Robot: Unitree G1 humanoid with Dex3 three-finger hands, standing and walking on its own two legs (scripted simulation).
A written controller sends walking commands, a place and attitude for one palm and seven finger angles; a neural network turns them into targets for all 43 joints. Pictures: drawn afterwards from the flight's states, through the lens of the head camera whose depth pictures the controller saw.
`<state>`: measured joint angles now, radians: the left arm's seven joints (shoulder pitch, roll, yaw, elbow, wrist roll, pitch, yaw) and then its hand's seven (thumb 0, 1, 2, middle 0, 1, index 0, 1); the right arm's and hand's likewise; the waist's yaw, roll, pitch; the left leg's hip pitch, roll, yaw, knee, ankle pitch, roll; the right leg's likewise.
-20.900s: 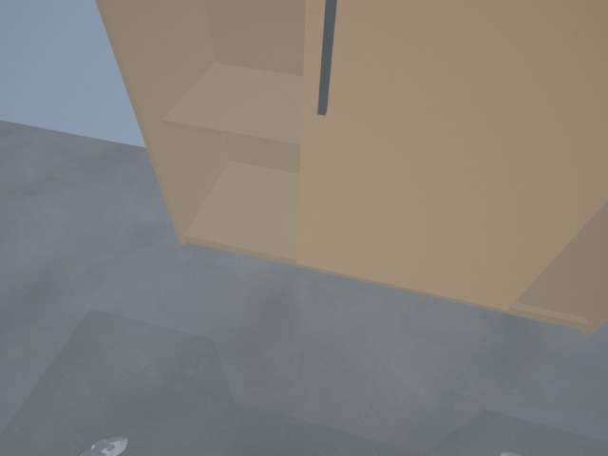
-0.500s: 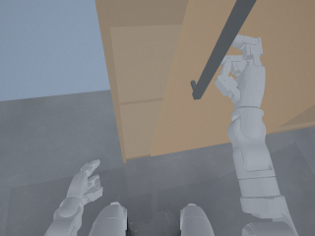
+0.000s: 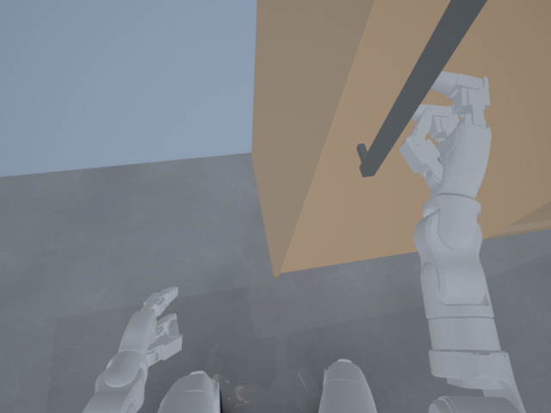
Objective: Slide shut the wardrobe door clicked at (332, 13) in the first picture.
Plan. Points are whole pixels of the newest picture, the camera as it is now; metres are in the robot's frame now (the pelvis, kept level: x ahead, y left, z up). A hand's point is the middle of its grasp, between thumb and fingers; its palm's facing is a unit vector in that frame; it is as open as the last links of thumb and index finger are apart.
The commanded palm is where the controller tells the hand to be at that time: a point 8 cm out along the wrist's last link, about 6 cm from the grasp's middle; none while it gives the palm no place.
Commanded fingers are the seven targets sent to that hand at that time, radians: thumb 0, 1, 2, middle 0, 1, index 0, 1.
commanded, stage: step sideways, sliding the door along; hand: right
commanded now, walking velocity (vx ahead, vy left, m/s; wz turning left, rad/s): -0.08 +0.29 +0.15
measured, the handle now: (400, 95) +0.47 -0.16 +0.15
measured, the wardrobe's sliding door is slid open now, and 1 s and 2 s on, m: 0.00 0.00 0.00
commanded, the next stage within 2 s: stop walking and hold the door there in 0.26 s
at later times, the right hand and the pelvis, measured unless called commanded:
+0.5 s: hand (393, 165) +0.38 -0.15 +0.12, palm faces +0.47 +0.80 -0.37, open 6.1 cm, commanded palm +0.34 -0.17 +0.13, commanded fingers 0.00 -0.90 -0.90 0.45 1.40 0.45 1.40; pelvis +0.00 +0.15 +0.00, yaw +5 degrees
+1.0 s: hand (398, 166) +0.38 -0.15 +0.12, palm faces +0.44 +0.83 -0.33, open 5.9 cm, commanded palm +0.34 -0.17 +0.13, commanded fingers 0.00 -0.90 -0.90 0.45 1.40 0.45 1.40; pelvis +0.00 +0.14 +0.02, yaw +12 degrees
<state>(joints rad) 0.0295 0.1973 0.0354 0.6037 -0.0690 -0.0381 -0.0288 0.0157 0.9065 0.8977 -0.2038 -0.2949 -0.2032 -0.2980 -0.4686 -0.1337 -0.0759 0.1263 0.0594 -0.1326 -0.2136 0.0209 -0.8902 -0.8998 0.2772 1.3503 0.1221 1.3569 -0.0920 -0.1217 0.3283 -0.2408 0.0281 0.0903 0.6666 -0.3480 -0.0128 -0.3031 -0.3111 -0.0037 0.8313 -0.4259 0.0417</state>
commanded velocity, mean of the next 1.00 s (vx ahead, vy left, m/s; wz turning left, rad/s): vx -0.04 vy -0.02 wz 0.04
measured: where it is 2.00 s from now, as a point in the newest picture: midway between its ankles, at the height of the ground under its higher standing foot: outside the picture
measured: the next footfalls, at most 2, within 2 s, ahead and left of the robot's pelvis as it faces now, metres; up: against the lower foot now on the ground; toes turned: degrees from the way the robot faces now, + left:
right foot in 0.14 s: +0.03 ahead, -0.12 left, +0.00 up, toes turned -10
left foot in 0.42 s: +0.07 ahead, +0.29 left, +0.00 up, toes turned +8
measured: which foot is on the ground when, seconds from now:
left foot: down 0.00-0.14, up 0.16-0.40, down 0.42-0.78, up 0.80-1.00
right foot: up 0.00-0.12, down 0.14-0.44, up 0.46-0.70, down 0.72-1.00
